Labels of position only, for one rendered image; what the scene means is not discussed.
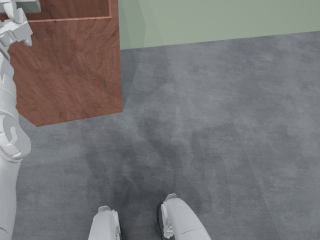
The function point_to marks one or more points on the left robot forearm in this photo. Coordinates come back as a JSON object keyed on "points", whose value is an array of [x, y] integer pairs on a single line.
{"points": [[8, 91]]}

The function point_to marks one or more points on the handle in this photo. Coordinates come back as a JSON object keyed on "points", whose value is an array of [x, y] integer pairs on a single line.
{"points": [[28, 6]]}

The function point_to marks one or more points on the left robot upper arm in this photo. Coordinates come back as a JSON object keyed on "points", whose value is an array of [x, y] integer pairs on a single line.
{"points": [[14, 146]]}

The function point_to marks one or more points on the drawer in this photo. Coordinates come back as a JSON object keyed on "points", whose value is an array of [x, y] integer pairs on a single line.
{"points": [[67, 9]]}

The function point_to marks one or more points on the robot left hand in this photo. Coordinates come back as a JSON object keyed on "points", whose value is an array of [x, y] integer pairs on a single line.
{"points": [[16, 28]]}

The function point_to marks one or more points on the robot right shin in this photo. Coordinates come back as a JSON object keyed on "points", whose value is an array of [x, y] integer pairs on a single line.
{"points": [[168, 231]]}

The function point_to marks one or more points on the robot left thigh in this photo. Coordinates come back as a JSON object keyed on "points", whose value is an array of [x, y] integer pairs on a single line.
{"points": [[105, 226]]}

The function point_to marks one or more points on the cabinet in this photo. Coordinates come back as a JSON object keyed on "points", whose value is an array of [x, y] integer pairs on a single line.
{"points": [[72, 70]]}

